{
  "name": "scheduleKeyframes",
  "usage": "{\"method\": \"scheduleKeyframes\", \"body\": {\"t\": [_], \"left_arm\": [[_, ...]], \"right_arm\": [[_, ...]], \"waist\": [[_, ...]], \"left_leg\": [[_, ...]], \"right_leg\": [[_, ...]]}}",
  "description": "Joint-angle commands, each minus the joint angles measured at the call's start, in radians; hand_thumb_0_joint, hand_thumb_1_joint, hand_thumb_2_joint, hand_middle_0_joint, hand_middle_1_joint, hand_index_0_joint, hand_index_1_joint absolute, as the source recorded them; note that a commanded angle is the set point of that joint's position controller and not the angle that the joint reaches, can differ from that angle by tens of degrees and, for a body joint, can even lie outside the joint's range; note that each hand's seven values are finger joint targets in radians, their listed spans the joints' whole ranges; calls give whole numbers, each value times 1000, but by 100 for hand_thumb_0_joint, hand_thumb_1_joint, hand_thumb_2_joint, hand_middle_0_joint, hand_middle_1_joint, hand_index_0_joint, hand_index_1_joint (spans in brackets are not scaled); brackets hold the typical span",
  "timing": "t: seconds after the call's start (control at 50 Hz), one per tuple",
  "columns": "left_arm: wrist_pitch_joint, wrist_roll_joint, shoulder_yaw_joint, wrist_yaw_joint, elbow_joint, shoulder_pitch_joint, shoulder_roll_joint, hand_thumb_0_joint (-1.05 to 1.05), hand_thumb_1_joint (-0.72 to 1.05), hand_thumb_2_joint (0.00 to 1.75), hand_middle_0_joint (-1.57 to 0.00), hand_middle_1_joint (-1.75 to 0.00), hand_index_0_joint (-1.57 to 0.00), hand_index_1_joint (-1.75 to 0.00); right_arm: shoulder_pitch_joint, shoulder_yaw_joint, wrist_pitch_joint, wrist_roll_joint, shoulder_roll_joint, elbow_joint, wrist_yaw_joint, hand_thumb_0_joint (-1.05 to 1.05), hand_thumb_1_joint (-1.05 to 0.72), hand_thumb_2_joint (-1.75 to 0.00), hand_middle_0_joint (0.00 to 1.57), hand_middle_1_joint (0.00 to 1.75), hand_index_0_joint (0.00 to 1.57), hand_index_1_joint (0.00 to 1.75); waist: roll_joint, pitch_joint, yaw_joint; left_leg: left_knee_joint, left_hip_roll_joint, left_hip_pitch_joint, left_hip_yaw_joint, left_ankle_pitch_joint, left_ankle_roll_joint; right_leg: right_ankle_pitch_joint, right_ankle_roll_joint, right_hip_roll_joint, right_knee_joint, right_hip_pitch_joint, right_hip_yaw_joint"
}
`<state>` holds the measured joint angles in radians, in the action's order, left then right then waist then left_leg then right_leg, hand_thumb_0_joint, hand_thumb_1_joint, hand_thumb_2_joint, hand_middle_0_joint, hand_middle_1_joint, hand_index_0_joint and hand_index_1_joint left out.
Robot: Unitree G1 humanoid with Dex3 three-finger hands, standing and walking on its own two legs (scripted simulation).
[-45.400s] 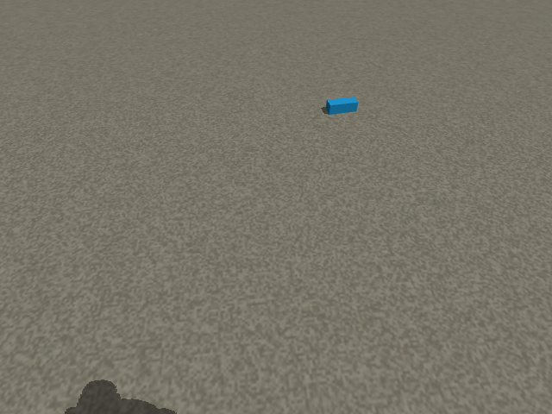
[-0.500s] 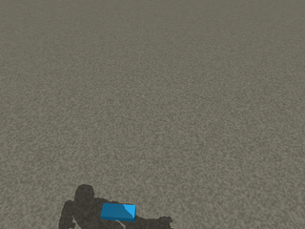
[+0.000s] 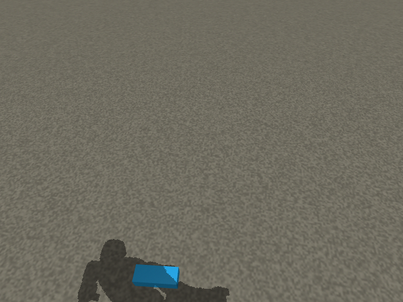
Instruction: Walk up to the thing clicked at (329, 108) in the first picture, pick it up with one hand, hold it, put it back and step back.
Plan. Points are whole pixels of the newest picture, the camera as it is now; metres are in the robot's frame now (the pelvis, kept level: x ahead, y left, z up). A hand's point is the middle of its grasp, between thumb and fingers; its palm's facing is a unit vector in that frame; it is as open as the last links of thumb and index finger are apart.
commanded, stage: step back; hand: left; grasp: from above
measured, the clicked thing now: (156, 276) +0.39 +0.23 -0.75
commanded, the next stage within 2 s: none
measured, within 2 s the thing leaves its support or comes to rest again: neither
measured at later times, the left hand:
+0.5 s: hand out of the picture +0.07 +0.30 -0.18, palm faces -0.08 -0.93 -0.37, open 7.4 cm
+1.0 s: hand out of the picture -0.05 +0.31 -0.17, palm faces -0.03 -0.92 -0.39, open 7.4 cm
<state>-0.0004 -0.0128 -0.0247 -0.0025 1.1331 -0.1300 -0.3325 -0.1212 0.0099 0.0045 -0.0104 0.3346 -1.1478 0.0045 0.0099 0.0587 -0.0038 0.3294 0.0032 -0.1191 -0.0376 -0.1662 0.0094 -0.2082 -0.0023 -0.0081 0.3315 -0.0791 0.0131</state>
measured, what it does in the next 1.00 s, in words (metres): walks backwards: right foot, then left foot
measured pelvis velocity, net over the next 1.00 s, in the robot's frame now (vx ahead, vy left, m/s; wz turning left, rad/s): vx -0.18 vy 0.05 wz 0.00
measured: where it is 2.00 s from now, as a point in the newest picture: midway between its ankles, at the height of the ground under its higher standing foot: outside the picture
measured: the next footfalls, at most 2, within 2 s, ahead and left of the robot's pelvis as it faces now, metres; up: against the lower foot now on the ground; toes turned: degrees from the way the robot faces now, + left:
right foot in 0.68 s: -0.09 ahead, -0.09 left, +0.00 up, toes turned -1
left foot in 1.00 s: -0.16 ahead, +0.15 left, +0.00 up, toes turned -3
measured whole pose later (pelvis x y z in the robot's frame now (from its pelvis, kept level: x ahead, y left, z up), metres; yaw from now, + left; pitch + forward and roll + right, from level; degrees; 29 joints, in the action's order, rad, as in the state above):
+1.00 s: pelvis -0.18 +0.05 -0.03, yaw +0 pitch -2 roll +0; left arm 0.04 -0.03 -0.06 -0.02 0.77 -0.11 -0.38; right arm -0.18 0.05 -0.03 -0.01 0.41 -0.88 -0.01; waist -0.01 0.17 -0.01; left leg 0.67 0.04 -0.26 -0.05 -0.38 -0.01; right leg -0.27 -0.01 -0.03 0.67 -0.37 0.00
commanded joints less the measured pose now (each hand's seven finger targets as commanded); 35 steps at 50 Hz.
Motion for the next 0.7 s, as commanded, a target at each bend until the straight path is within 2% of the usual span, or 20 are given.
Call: {"method": "scheduleKeyframes", "body": {"t": [0.0,0.06,0.08,0.12,0.14,0.16,0.2,0.22,0.24,0.26,0.28,0.3,0.36,0.42,0.48,0.54,0.6,0.64,0.66,0.68], "left_arm": [[-14,22,-83,-24,-105,19,-275,0,90,90,-20,-30,-20,-30],[-5,17,-91,-25,-165,57,-286,0,90,90,-20,-30,-20,-30],[0,14,-94,-26,-182,79,-296,0,90,90,-20,-30,-20,-30],[7,1,-96,-28,-233,137,-308,0,90,90,-20,-30,-20,-30],[9,-6,-96,-27,-249,148,-310,0,90,90,-20,-30,-20,-30],[11,-11,-95,-28,-260,154,-306,0,90,90,-20,-30,-20,-30],[16,-12,-87,-30,-280,170,-297,0,90,90,-20,-30,-20,-30],[23,-5,-84,-27,-282,148,-286,0,90,90,-20,-30,-20,-30],[33,7,-77,-26,-297,130,-250,0,90,90,-20,-30,-20,-30],[42,16,-70,-29,-302,102,-204,0,90,90,-20,-30,-20,-30],[47,10,-74,-39,-305,96,-212,0,90,90,-20,-30,-20,-30],[48,6,-69,-47,-302,84,-214,0,90,90,-20,-30,-20,-30],[50,17,-76,-44,-281,22,-236,0,90,90,-20,-30,-20,-30],[43,2,-86,-37,-298,18,-246,0,90,90,-20,-30,-20,-30],[35,2,-90,-32,-336,45,-234,0,90,90,-20,-30,-20,-30],[26,2,-94,-26,-342,8,-225,0,90,90,-20,-30,-20,-30],[19,-8,-100,-19,-318,-52,-219,0,90,90,-20,-30,-20,-30],[12,-18,-105,-19,-289,-129,-220,0,90,90,-20,-30,-20,-30],[5,-29,-121,-18,-302,-128,-287,0,90,90,-20,-30,-20,-30],[10,-11,-139,-12,-323,-80,-377,0,90,90,-20,-30,-20,-30]], "right_arm": [[53,54,-3,25,247,108,-12,0,-90,-90,20,30,20,30],[24,65,-19,21,236,143,-10,0,-90,-90,20,30,20,30],[13,67,-26,20,233,147,-9,0,-90,-90,20,30,20,30],[-31,74,-42,10,225,167,-6,0,-90,-90,20,30,20,30],[-47,78,-47,9,228,180,-2,0,-90,-90,20,30,20,30],[-53,80,-49,11,227,190,2,0,-90,-90,20,30,20,30],[-88,84,-39,11,223,194,3,0,-90,-90,20,30,20,30],[-89,87,-30,5,230,195,2,0,-90,-90,20,30,20,30],[-73,101,-23,-13,276,215,-3,0,-90,-90,20,30,20,30],[-60,112,-14,-27,335,230,-4,0,-90,-90,20,30,20,30],[-81,119,-8,-15,374,235,-8,0,-90,-90,20,30,20,30],[-63,123,-8,-15,378,252,-13,0,-90,-90,20,30,20,30],[33,102,-8,-22,288,296,-33,0,-90,-90,20,30,20,30],[-27,104,-7,-15,274,314,-42,0,-90,-90,20,30,20,30],[-79,108,-7,-14,278,320,-44,0,-90,-90,20,30,20,30],[-61,105,-10,-13,291,342,-41,0,-90,-90,20,30,20,30],[-20,103,-21,-4,304,360,-35,0,-90,-90,20,30,20,30],[22,95,-28,8,295,360,-29,0,-90,-90,20,30,20,30],[7,85,-28,16,265,367,-25,0,-90,-90,20,30,20,30],[44,83,-30,20,230,373,-29,0,-90,-90,20,30,20,30]], "waist": [[-27,-38,-2],[-82,-133,-18],[-115,-134,-16],[-181,-116,-31],[-191,-98,-35],[-198,-79,-38],[-184,-69,-47],[-114,-71,-38],[39,-71,-32],[178,-65,-16],[163,-111,-39],[170,-133,-40],[136,-110,21],[92,-130,-13],[89,-119,-48],[113,-144,-43],[112,-156,-13],[97,-138,30],[-49,-128,15],[-260,-68,42]], "left_leg": [[162,-79,-40,-68,345,-59],[295,-25,-66,-26,244,-52],[363,3,-73,-8,134,-43],[511,41,-100,-11,-213,-49],[555,37,-112,-28,-321,-57],[541,30,-131,-33,-334,-61],[355,12,-131,-6,-183,-55],[218,-8,-111,-6,75,-48],[118,-114,-105,-152,341,-87],[64,-253,-21,-343,556,-164],[93,-325,-11,-378,708,-242],[82,-335,-6,-408,663,-243],[135,-233,21,-227,554,-208],[159,-263,111,-237,562,-262],[180,-268,159,-230,582,-270],[197,-266,145,-209,525,-264],[232,-230,6,-171,356,-218],[262,-202,-162,-147,180,-149],[348,-116,-306,-105,21,-88],[562,78,-336,16,-293,-27]], "right_leg": [[379,69,-127,50,-61,-98],[429,145,-200,64,-51,-161],[444,178,-244,63,-82,-197],[437,244,-333,68,-165,-246],[425,256,-347,86,-205,-244],[412,248,-335,100,-213,-226],[389,184,-271,190,-184,-174],[322,137,-206,262,-170,-126],[187,78,-80,411,-203,-69],[-198,43,77,571,-348,-46],[-456,42,115,704,-353,-145],[-478,43,122,773,-375,-214],[-338,34,99,866,-415,-221],[-341,-6,87,834,-428,-187],[-337,-18,71,696,-432,-170],[-304,-11,43,530,-358,-120],[-174,17,33,277,-191,-47],[32,47,12,127,-48,-56],[83,100,-113,97,2,-253],[145,270,-318,-2,-152,-490]]}}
